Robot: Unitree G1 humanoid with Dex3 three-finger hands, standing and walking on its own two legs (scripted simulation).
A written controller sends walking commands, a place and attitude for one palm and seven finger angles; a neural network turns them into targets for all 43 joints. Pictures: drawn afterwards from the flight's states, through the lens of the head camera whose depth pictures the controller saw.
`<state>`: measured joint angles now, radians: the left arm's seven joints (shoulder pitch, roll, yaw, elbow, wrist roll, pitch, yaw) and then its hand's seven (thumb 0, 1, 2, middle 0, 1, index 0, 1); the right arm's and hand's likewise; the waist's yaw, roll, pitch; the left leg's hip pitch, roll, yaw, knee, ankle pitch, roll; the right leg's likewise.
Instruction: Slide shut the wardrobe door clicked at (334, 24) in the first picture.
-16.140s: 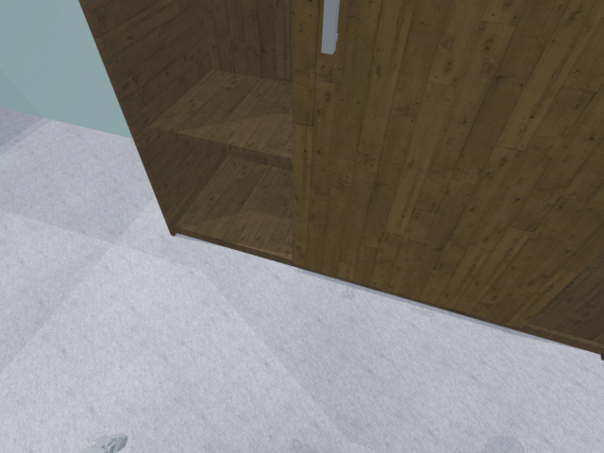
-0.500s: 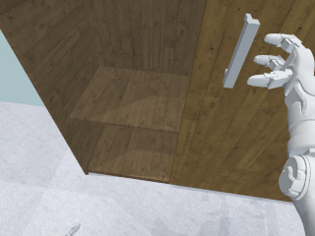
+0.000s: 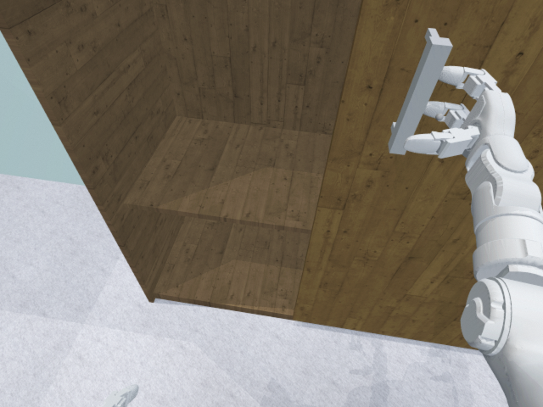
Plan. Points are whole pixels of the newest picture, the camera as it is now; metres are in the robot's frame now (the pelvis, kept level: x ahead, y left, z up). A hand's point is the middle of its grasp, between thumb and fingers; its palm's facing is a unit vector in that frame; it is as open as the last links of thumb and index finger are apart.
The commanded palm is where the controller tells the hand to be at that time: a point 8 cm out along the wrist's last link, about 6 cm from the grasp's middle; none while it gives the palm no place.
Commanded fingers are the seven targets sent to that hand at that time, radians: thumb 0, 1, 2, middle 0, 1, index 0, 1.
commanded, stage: slide the fingers in behind the handle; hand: right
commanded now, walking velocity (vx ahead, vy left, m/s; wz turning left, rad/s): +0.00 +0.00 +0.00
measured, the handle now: (413, 94) +0.52 -0.14 +0.23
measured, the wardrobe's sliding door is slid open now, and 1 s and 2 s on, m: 0.55 0.55 0.55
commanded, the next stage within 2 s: move the hooked fingers beside the handle in 1.10 s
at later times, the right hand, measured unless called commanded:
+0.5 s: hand (434, 120) +0.46 -0.16 +0.22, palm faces +0.06 +1.00 +0.03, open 14.0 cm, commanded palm +0.44 -0.20 +0.23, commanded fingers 0.00 0.50 -0.30 0.30 1.20 0.30 1.20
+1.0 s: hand (407, 115) +0.45 -0.12 +0.23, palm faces +0.07 +1.00 +0.01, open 14.2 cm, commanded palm +0.43 -0.16 +0.23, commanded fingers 0.00 0.50 -0.30 0.30 1.20 0.30 1.20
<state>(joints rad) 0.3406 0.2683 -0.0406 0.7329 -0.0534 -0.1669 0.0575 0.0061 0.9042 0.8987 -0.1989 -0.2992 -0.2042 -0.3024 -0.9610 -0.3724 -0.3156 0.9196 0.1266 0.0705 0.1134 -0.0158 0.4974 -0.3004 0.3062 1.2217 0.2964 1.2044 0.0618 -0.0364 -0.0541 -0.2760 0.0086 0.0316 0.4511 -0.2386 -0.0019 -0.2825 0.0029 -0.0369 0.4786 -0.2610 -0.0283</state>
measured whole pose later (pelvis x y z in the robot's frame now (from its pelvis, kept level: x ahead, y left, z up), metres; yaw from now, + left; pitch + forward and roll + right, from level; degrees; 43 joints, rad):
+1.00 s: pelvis +0.00 +0.01 +0.00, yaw +0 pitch +2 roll +0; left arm 0.29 0.24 -0.05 0.71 -0.06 -0.14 0.04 0.01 0.90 0.90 -0.20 -0.30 -0.20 -0.30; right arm -0.90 -0.25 -0.25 0.78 0.12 0.12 0.01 -0.02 0.50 -0.30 0.30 1.20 0.25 1.19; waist 0.04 -0.05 -0.05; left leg -0.25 0.00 0.03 0.46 -0.24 0.01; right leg -0.24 0.00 -0.04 0.46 -0.25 -0.02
